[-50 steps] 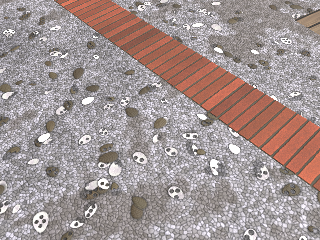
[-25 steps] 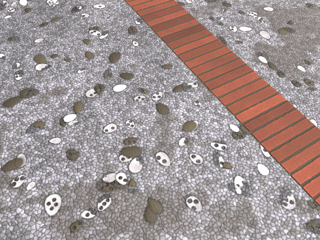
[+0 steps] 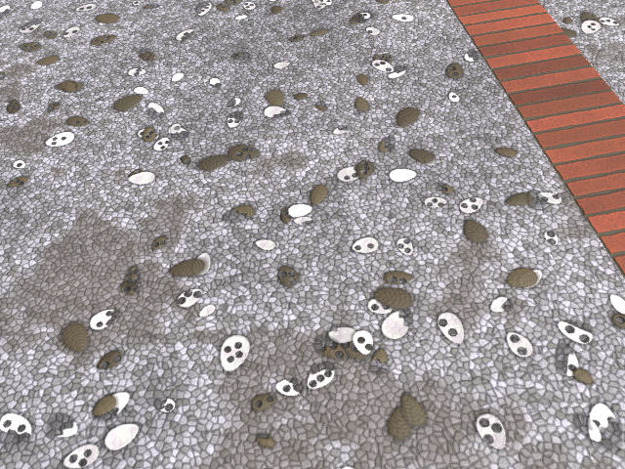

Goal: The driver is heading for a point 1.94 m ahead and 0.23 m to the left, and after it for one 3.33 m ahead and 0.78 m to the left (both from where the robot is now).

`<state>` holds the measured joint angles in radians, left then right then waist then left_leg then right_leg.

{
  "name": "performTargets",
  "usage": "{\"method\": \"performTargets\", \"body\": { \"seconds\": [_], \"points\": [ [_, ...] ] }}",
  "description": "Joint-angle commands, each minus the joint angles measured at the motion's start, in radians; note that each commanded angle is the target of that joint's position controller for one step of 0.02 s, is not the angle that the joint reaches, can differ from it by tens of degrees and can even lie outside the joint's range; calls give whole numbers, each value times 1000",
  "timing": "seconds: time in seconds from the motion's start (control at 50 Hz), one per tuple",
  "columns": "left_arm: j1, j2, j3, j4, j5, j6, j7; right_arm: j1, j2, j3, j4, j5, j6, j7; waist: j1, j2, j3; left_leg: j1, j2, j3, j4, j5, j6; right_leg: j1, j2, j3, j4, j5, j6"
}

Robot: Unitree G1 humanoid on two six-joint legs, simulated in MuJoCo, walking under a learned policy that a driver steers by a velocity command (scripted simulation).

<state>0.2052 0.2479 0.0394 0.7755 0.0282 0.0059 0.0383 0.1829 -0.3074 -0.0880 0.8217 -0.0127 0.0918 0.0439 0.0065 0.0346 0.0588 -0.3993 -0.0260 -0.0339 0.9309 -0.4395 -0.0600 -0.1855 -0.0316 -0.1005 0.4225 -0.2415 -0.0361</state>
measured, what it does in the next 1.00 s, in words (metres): walks ahead, turning left: left foot, then right foot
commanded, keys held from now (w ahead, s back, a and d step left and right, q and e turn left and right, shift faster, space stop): q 0.22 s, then w+q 0.08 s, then w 0.70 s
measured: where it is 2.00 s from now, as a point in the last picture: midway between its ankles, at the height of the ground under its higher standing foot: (248, 372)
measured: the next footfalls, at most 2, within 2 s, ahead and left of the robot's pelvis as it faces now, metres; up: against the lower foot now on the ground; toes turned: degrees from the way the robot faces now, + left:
left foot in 0.16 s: +0.01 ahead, +0.12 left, +0.00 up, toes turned +7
right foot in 0.70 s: +0.23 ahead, -0.03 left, +0.00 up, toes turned +16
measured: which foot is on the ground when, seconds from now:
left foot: up 0.00-0.14, down 0.16-0.70, up 0.72-1.00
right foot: down 0.00-0.14, up 0.16-0.68, down 0.70-1.00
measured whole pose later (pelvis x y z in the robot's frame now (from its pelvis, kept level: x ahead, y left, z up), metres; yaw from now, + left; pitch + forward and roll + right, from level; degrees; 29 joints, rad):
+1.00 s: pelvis +0.25 +0.05 +0.00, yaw +17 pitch +1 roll -1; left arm 0.43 0.21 0.03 0.92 0.01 -0.08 -0.02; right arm 0.17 -0.29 -0.03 0.84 -0.04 -0.03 0.05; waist 0.03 0.06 0.03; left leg -0.64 0.08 0.01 0.90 -0.13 0.02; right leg 0.01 0.08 -0.03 0.20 -0.23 -0.08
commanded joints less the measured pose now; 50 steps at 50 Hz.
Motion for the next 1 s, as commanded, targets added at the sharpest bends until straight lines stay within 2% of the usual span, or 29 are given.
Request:
{"method": "performTargets", "body": {
  "seconds": [0.02,0.08,0.1,0.12,0.14,0.16,0.18,0.2,0.22,0.24,0.26,0.28,0.3,0.34,0.46,0.58,0.62,0.66,0.68,0.7,0.72,0.74,0.76,0.78,0.8,0.82,0.88,0.94,1.0],
  "points": [
    [41,198,55,-35,5,-5,-11,-60,-49,2,-97,11,-11,6,36,-218,-83,-22,-3,73,-124,-28,19,152,-244,134,-46,525,-165],
    [28,217,64,-33,3,0,-22,-51,-57,3,-112,17,-15,4,29,-237,-95,67,-10,110,-246,-14,51,124,-261,113,-2,521,-150],
    [18,222,66,-32,-2,2,-25,-34,-55,3,-111,16,-19,2,14,-229,-100,111,-14,118,-323,28,65,108,-262,100,29,495,-133],
    [3,221,67,-32,-10,6,-25,-2,-51,4,-104,9,-27,-3,-16,-201,-105,191,-22,123,-454,135,81,62,-252,67,88,426,-95],
    [31,210,66,-22,-11,9,-27,26,-77,-1,-96,-6,-40,-14,-36,-115,-114,301,-4,52,-588,254,97,-31,-228,23,192,286,-33],
    [68,144,52,-44,0,17,-32,49,-187,-22,-104,-20,-58,-26,-19,160,-120,441,246,-291,-669,431,150,-269,-121,-66,455,-149,40],
    [-27,108,34,-113,1,33,-13,107,-298,-51,-105,-2,-62,-23,-65,246,-104,375,429,-500,-617,786,329,-413,25,19,594,-425,67],
    [-55,145,39,-107,-1,43,-6,136,-246,-45,-93,8,-61,-24,-82,109,-100,377,391,-432,-604,787,370,-420,-10,106,687,-393,68],
    [-48,147,43,-92,-16,44,-11,71,-186,-25,-98,10,-59,-31,-43,79,-46,335,319,-344,-608,721,345,-421,-23,127,698,-304,65],
    [-27,160,47,-76,-15,35,-20,18,-150,-14,-105,5,-54,-37,-14,69,-38,317,237,-293,-640,506,298,-408,-38,139,648,-215,64],
    [-21,180,54,-73,3,30,-30,5,-134,-10,-110,9,-54,-43,-12,108,-45,327,197,-291,-671,341,280,-408,-37,131,634,-164,66],
    [-7,185,55,-61,16,29,-41,15,-124,-5,-109,7,-55,-42,-17,120,-60,337,171,-299,-700,211,279,-405,-29,125,635,-123,69],
    [-13,182,55,-61,17,29,-50,36,-125,-5,-105,6,-59,-37,-22,106,-59,342,166,-321,-727,95,282,-416,-23,124,623,-98,71],
    [-27,164,51,-58,14,24,-62,73,-128,-4,-89,4,-74,-32,-29,82,-35,360,173,-345,-768,11,287,-445,-19,116,565,-60,77],
    [-99,128,38,-60,12,-8,-69,173,-129,4,-32,-6,-117,-38,-67,78,3,381,194,-348,-796,55,300,-445,-21,103,360,1,75],
    [-174,119,29,-93,1,-33,-72,223,-144,3,4,-9,-143,-38,-88,58,40,339,222,-364,-772,74,313,-373,-8,90,217,-17,37],
    [-160,118,28,-100,-3,-41,-69,218,-148,3,11,-8,-149,-38,-70,58,46,302,228,-362,-749,137,303,-291,3,81,173,-25,17],
    [-47,111,29,-72,-3,-51,-60,177,-150,4,12,1,-152,-40,7,37,31,202,203,-318,-677,265,263,-67,32,57,60,22,-3],
    [57,132,39,-34,1,-59,-48,173,-130,11,13,1,-157,-41,55,-4,-14,130,155,-275,-565,387,235,118,53,68,18,15,-14],
    [204,201,59,-8,12,-71,-31,153,-83,27,-3,2,-166,-38,128,-126,-107,38,71,-173,-297,390,194,305,-100,252,-70,-126,-55],
    [302,317,80,6,18,-72,-28,169,-12,44,-39,13,-171,-38,133,-332,-180,-187,-86,-37,-2,24,149,450,-333,677,-224,-399,-145],
    [272,273,73,25,1,-64,-36,179,-95,26,-24,-13,-161,-43,83,-227,-104,-276,-69,-84,143,-68,160,338,-367,813,-259,-500,-186],
    [181,201,54,3,-7,-62,-45,171,-98,23,-12,-21,-157,-35,34,-128,-14,-291,-8,-102,189,13,172,248,-330,704,-251,-486,-180],
    [118,151,41,-8,-9,-67,-51,152,-84,27,-5,-21,-157,-22,10,-89,21,-272,31,-82,172,85,166,178,-278,589,-262,-362,-164],
    [92,123,31,-11,-8,-73,-50,143,-71,29,-1,-21,-153,-14,-7,-92,24,-249,60,-58,143,131,156,149,-232,495,-279,-240,-143],
    [95,110,24,-2,-7,-82,-49,143,-65,33,7,-29,-146,-9,-12,-110,16,-229,74,-38,130,164,141,136,-199,427,-284,-110,-132],
    [157,123,26,41,-19,-102,-52,102,-46,41,2,-33,-135,1,-13,-114,-6,-256,87,11,132,228,107,157,-167,311,-282,220,-145],
    [215,109,20,81,-26,-104,-53,-24,-32,50,-38,-33,-129,4,6,-101,14,-326,100,55,53,293,79,176,-145,238,-293,383,-155],
    [244,103,15,112,-24,-102,-52,-147,-1,68,-77,-27,-132,8,27,-108,31,-282,85,97,-134,380,70,157,-110,172,-290,487,-141]
  ]
}}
